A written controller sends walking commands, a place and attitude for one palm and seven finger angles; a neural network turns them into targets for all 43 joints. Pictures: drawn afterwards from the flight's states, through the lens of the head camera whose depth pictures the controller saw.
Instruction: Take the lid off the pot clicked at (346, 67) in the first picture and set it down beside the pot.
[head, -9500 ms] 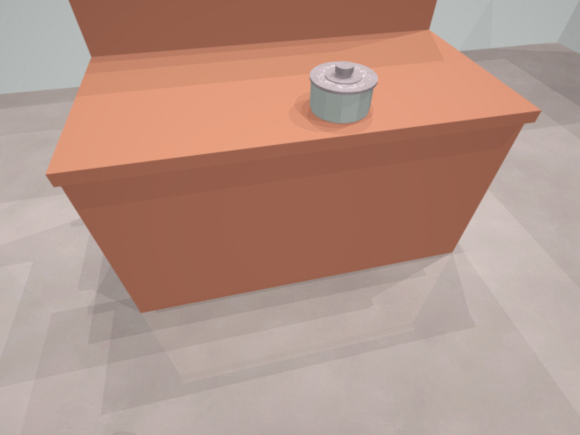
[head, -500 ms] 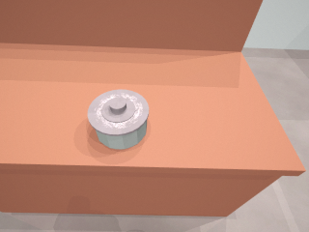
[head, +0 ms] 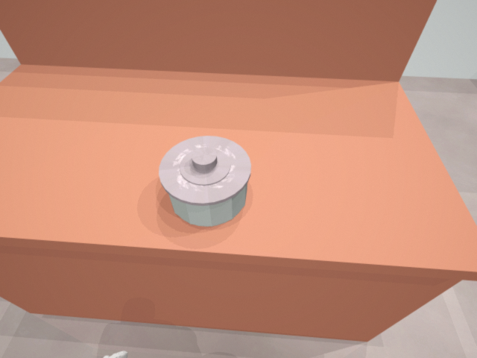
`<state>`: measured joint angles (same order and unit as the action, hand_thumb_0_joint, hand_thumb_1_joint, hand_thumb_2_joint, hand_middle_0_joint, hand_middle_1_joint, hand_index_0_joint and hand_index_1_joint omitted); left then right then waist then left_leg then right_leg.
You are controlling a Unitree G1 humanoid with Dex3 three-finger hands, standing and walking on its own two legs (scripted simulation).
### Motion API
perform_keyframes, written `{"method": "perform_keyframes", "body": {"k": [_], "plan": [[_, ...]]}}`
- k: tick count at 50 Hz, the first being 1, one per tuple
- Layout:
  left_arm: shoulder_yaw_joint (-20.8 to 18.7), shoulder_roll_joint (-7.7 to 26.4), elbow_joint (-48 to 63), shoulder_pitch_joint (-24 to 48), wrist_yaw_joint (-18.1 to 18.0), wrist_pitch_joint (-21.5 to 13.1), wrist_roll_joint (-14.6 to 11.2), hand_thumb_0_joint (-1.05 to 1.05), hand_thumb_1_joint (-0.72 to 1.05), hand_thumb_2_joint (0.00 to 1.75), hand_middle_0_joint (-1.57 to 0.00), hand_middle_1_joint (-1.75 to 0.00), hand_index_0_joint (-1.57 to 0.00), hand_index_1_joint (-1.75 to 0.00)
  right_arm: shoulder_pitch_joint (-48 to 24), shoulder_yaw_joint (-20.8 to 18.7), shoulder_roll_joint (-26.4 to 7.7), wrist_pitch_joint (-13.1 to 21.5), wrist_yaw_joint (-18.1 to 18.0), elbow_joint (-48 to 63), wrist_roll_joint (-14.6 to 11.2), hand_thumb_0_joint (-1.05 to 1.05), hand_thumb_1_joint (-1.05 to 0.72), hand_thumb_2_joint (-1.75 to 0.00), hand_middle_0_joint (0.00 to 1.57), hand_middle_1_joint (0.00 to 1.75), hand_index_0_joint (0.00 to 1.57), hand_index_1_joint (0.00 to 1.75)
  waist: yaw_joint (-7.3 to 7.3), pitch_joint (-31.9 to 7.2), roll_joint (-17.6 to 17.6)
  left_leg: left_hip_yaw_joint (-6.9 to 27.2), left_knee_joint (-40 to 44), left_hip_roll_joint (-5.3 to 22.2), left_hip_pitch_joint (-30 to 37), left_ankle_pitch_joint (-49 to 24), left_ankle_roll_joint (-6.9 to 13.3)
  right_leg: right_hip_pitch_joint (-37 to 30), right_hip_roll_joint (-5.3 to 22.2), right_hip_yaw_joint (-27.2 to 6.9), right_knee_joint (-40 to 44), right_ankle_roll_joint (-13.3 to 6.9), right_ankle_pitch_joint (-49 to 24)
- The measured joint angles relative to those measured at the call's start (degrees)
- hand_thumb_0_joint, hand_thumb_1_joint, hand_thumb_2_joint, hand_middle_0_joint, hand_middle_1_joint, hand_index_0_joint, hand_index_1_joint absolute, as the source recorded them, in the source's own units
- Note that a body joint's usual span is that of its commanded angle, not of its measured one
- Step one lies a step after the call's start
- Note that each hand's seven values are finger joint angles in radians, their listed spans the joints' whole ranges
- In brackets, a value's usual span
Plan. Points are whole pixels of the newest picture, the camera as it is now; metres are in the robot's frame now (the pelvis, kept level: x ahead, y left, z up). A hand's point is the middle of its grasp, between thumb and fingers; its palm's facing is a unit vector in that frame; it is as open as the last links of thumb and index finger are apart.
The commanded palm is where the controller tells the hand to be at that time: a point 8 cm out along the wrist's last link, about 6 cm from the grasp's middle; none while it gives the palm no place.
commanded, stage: lift the closed hand beside the body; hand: left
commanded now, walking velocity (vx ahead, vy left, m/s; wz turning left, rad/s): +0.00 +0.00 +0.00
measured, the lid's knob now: (204, 158) +0.46 +0.12 +0.07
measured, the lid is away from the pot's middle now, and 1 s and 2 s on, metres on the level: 0.00 0.00 0.00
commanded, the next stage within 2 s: raise the hand higher, near the body in 0.50 s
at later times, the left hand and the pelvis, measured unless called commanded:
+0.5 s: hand out of the picture +0.08 +0.19 -0.02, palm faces +0.23 -0.93 -0.30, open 3.1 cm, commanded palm +0.04 +0.23 +0.00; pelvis -0.05 -0.03 +0.00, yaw +1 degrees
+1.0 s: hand out of the picture +0.11 +0.21 +0.03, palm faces +0.25 -0.90 -0.36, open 3.1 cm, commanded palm +0.06 +0.25 +0.07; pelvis -0.03 -0.02 +0.00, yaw +0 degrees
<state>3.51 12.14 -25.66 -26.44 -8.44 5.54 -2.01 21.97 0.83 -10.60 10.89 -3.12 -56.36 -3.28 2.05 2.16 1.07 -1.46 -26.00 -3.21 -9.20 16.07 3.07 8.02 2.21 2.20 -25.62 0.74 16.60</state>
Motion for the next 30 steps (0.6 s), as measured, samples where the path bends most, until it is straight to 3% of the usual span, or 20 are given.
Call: {"method": "perform_keyframes", "body": {"k": [3, 5, 7, 12, 19, 25, 30], "plan": [[1.45, 0.01, 7.07, 2.59, -0.88, -1.5, 2.26, 0.04, 0.97, 0.9, -0.31, -0.41, -0.3, -0.41, -3.03, -0.17, -3.51, 2.43, 1.39, 4.29, 0.99, 0.03, -0.93, -0.9, 0.2, 0.3, 0.2, 0.3, -1.32, -2.47, 1.74, 0.72, -0.08, -0.91, -1.01, -0.9, 0.66, 0.98, 0.94, 0.8, -0.82, 0.41, 0.05], [1.19, -1.72, 7.33, 4.92, 0.69, -2.35, 3.58, 0.03, 0.96, 0.9, -0.36, -0.48, -0.36, -0.48, -7.35, -0.9, -4.42, 1.26, 2.66, 7.53, 2.0, 0.03, -0.92, -0.9, 0.2, 0.3, 0.2, 0.3, -2.37, -3.93, 2.15, 0.45, -1.62, -0.74, -3.22, -0.8, 0.77, 3.32, 0.85, 0.55, -2.39, 0.78, 0.06], [-0.82, -3.29, 9.87, 4.02, 3.03, -3.25, 3.34, 0.03, 0.95, 0.9, -0.43, -0.55, -0.42, -0.55, -11.38, -1.57, -3.74, -0.51, 3.2, 11.06, 2.48, 0.02, -0.92, -0.9, 0.2, 0.3, 0.2, 0.3, -2.81, -4.92, 1.37, -0.33, -2.39, -0.07, -4.41, -0.75, 0.33, 4.98, 0.24, -0.24, -3.39, 0.59, -0.16], [-3.43, -1.64, 22.82, -5.18, 5.22, -6.01, 1.63, 0.02, 0.92, 0.9, -0.63, -0.76, -0.62, -0.76, -15.39, -1.44, -2.07, -3.16, 2.02, 21.72, 2.14, 0.01, -0.91, -0.9, 0.19, 0.3, 0.2, 0.3, -1.31, -5.13, -1.99, -0.07, -3.5, 1.67, -4.26, -0.63, -1.03, 4.46, -1.5, 0.03, -3.57, -0.85, -0.54], [-5.28, 1.29, 24.91, -5.82, 4.56, -4.82, 0.54, 0.02, 0.9, 0.9, -0.93, -1.09, -0.92, -1.09, -15.6, -0.87, -3.67, -5.03, -0.97, 27.25, 2.29, 0.01, -0.9, -0.9, 0.19, 0.3, 0.21, 0.31, 1.33, -1.45, -1.17, 2.08, -4.9, 2.75, -4.46, -1.2, -1.86, 2.95, -2.65, 2.2, -2.43, -1.91, -1.86], [-7.13, 2.13, 25.81, -7.39, 4.21, -6.37, 0.31, 0.02, 0.9, 0.9, -1.15, -1.33, -1.14, -1.33, -12.4, 1.07, -2.05, -6.24, -1.54, 24.51, 2.71, 0.01, -0.9, -0.9, 0.2, 0.3, 0.21, 0.31, 0.76, -1.38, 0.8, 2.57, -4.38, 2.93, -3.17, -1.54, -2.02, 1.33, -2.88, 2.68, -1.5, -2.07, -2.21], [-8.16, 2.88, 28.8, -8.56, 4.56, -6.09, 0.28, 0.02, 0.9, 0.9, -1.24, -1.43, -1.23, -1.43, -9.92, 1.69, -0.55, -5.76, -1.74, 21.69, 2.9, 0.01, -0.9, -0.9, 0.2, 0.3, 0.21, 0.3, 0.73, 0.4, 0.89, 1.93, -3.42, 3.33, -1.86, -1.87, -2.24, 0.41, -3.27, 2.02, -0.74, -2.34, -2.76]]}}
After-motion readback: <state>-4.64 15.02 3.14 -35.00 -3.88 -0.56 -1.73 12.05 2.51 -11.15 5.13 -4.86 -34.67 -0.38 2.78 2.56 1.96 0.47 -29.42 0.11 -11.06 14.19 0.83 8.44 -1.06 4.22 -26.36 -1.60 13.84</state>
